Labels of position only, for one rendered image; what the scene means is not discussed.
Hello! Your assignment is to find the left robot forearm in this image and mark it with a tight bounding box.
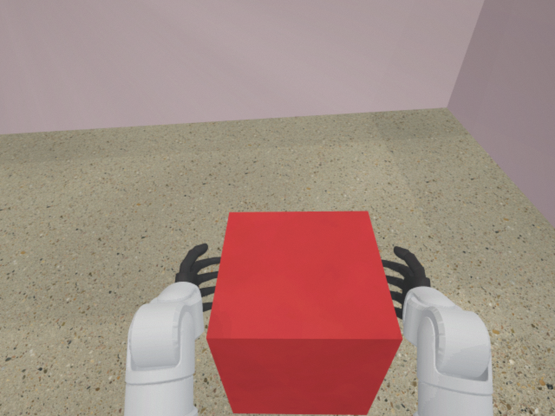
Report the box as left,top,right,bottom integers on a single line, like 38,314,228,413
124,282,204,416

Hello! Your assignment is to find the right robot forearm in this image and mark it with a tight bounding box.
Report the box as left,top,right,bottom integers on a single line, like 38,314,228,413
402,286,493,416

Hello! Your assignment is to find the robot left hand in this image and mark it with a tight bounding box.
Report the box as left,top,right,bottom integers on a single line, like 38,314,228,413
175,244,221,312

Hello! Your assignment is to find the robot right hand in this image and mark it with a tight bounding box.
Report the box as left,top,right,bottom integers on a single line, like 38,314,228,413
382,246,431,319

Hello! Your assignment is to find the carton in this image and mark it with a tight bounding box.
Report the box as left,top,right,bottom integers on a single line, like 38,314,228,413
206,211,402,415

